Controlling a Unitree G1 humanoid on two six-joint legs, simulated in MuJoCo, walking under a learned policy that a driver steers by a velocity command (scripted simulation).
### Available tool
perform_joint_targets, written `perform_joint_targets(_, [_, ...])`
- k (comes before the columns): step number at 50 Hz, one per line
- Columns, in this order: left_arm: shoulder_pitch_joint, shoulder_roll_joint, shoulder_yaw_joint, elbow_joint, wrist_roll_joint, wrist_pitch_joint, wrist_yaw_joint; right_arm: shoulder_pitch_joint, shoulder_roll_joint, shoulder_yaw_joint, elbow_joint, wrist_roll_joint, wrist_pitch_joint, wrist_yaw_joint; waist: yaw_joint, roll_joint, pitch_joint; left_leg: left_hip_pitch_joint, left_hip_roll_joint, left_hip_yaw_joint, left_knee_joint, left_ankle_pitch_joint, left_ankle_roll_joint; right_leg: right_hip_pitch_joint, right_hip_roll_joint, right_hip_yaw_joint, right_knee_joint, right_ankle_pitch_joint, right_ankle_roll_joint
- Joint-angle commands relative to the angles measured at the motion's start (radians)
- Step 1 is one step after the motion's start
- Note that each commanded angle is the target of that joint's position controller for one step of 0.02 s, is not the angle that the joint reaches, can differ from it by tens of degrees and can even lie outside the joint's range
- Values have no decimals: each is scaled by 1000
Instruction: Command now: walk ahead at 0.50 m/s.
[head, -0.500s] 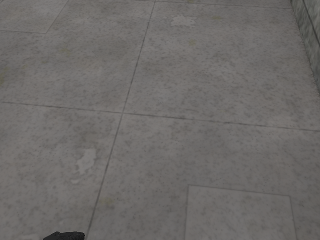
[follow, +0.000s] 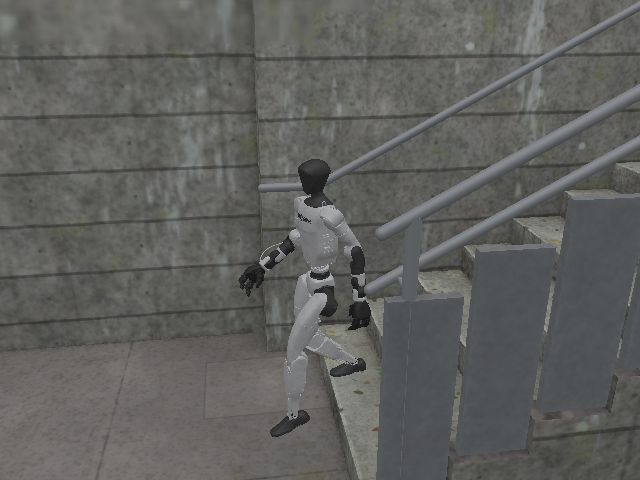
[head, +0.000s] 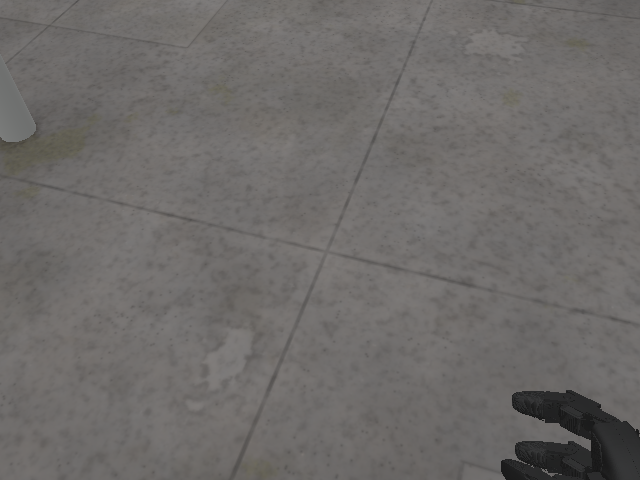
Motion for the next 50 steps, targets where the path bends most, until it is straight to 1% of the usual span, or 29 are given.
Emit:
perform_joint_targets(1, [30,132,25,-9,20,16,-11,32,-63,-15,-21,1,-37,7,-78,-132,94,63,-9,45,-119,-63,43,19,-187,212,124,1050,-116])
perform_joint_targets(2, [23,124,31,6,37,-2,-37,264,-100,-42,61,-7,-36,-2,-188,-106,-25,459,10,25,-64,74,90,-178,-140,208,363,1049,-99])
perform_joint_targets(3, [-20,105,29,-7,33,-27,-53,522,-160,-54,152,-21,-16,-8,-297,-11,-130,826,126,-35,82,377,141,-472,-49,124,737,658,-43])
perform_joint_targets(4, [136,59,5,-9,-3,-50,-56,604,-200,-53,182,-42,-3,-13,-251,163,-342,1227,334,-247,387,538,266,-793,-9,209,1089,37,15])
perform_joint_targets(5, [79,146,11,-63,-22,-70,-57,612,-188,-64,185,-17,12,-19,-286,160,-409,1235,328,-328,303,273,297,-905,-68,230,971,115,37])
perform_joint_targets(6, [-45,149,8,-146,-40,-75,-52,560,-220,-75,183,-13,22,-35,-265,192,-374,1196,372,-469,149,-214,352,-1038,-107,168,932,190,46])
perform_joint_targets(7, [-171,169,20,-162,-11,-56,-19,415,-131,-53,147,-20,35,-41,-236,-112,-207,885,310,-467,-28,-335,289,-960,-142,44,890,312,51])
perform_joint_targets(8, [-177,158,24,-175,-16,-48,-7,310,-137,-43,122,-31,11,-51,-165,-100,-155,661,377,-496,-43,-237,322,-882,-151,119,765,501,57])
perform_joint_targets(9, [-143,139,20,-164,19,-33,-1,257,-112,-34,122,-41,-4,-47,-105,-132,-98,484,353,-473,-24,-53,307,-791,-190,122,702,514,67])
perform_joint_targets(10, [-138,108,26,-161,50,-23,-6,210,-64,-19,127,-29,-8,-46,-71,-121,-12,303,239,-276,-31,68,242,-684,-222,138,458,587,81])
perform_joint_targets(11, [-149,68,23,-167,48,-26,-5,207,-49,-13,137,-37,-6,-52,-62,-60,2,216,174,-182,-59,89,207,-592,-230,113,281,595,92])
perform_joint_targets(12, [-212,68,20,-196,46,-37,-3,225,-68,-15,145,-37,-7,-62,-83,-11,18,170,136,-130,-79,200,195,-534,-210,73,128,638,102])
perform_joint_targets(14, [-292,55,14,-223,44,-50,-15,271,-103,-25,164,-32,6,-85,-106,33,-26,168,78,-46,-74,259,160,-384,-157,27,-123,809,98])
perform_joint_targets(16, [-321,63,17,-224,43,-40,-23,319,-145,-38,188,-15,18,-92,-125,22,-70,250,90,-48,-58,248,141,-323,-114,13,-212,914,91])
perform_joint_targets(19, [-401,90,20,-255,55,-26,-36,346,-112,-28,219,2,29,-94,-135,-5,-34,316,105,-72,-14,131,118,-323,-105,26,-297,935,44])
perform_joint_targets(21, [-381,110,28,-253,68,-30,-42,345,-106,-26,228,2,34,-92,-107,-25,-38,331,85,-74,76,51,91,-225,-96,21,-393,1003,4])
perform_joint_targets(22, [-339,166,43,-241,75,-34,-40,371,-112,-29,228,-13,32,-91,-101,-93,-65,300,26,-49,167,-33,51,-104,-136,62,-416,1339,-26])
perform_joint_targets(23, [-279,217,51,-234,90,-33,-36,484,-62,-15,247,-30,21,-83,-133,-216,-165,120,-41,-30,325,-323,-6,169,-291,197,-343,1741,-141])
perform_joint_targets(24, [-222,169,39,-226,80,-26,-41,551,-42,2,270,-23,24,-76,-97,-298,-327,103,-68,-22,522,-722,-52,266,-458,338,-357,1810,-280])
perform_joint_targets(25, [-234,126,26,-221,63,-18,-48,498,-84,-9,258,-13,43,-71,-94,-310,-325,53,-66,-43,607,-1018,-81,232,-478,418,-411,1661,-302])
perform_joint_targets(26, [-297,120,20,-233,58,-10,-52,440,-120,-20,242,-8,68,-75,-108,-229,-254,24,-36,-57,625,-1058,-90,127,-447,404,-446,1412,-263])
perform_joint_targets(28, [-443,143,25,-267,60,8,-48,389,-89,-20,238,-16,118,-93,-157,-161,-109,90,-2,-28,502,-977,-103,-138,-370,320,-541,1019,-176])
perform_joint_targets(29, [-493,164,35,-280,63,19,-45,391,-72,-19,242,-18,132,-103,-179,-197,-74,167,-3,-3,397,-912,-103,-236,-324,279,-584,869,-141])
perform_joint_targets(32, [-511,142,33,-274,60,33,-32,411,-35,-12,278,-31,134,-103,-208,-200,-68,373,-48,52,181,-600,-89,-352,-237,179,-604,588,-91])
perform_joint_targets(35, [-445,114,24,-236,60,24,-35,376,-91,-20,257,-55,136,-104,-187,-168,8,376,16,-8,77,-660,-41,-399,-190,162,-599,324,0])
perform_joint_targets(36, [-428,125,30,-244,50,25,-31,359,-143,-33,269,-39,131,-106,-150,-73,54,243,10,-16,62,-815,-20,-331,-143,106,-582,378,18])
perform_joint_targets(39, [-420,123,33,-226,46,16,-13,294,-99,-25,272,-33,95,-110,-145,-19,66,172,11,-26,8,-781,-27,-213,-129,74,-475,577,15])
perform_joint_targets(44, [-377,118,37,-190,35,11,-15,312,-90,-23,292,-18,72,-110,-149,-41,20,223,6,-21,24,-651,-27,-137,-117,48,-410,829,11])
perform_joint_targets(50, [-367,126,39,-155,33,22,-15,327,-95,-22,311,-16,77,-110,-153,-73,18,262,-3,-7,47,-534,-26,-106,-118,42,-384,929,14])
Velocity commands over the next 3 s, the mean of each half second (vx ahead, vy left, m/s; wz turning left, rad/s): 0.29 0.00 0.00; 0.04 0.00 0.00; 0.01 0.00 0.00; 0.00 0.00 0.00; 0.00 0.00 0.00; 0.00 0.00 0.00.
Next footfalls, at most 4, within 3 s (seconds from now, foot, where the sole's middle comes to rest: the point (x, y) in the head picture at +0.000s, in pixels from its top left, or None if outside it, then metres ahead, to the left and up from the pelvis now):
0.04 left None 0.20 0.11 -0.84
0.44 right None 0.43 -0.08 -0.84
0.68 left None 0.33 0.16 -0.84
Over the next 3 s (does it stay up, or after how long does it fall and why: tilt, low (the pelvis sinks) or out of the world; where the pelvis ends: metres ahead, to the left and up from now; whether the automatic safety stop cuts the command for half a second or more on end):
stays up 0.35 0.04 -0.06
